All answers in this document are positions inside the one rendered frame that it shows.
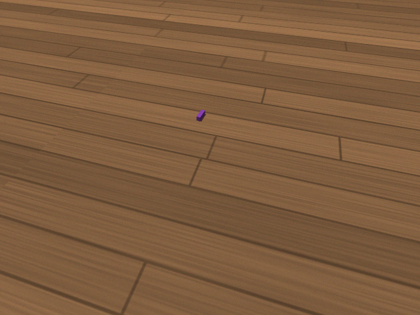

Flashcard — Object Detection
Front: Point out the small box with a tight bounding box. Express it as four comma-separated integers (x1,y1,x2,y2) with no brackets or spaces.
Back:
196,110,205,121

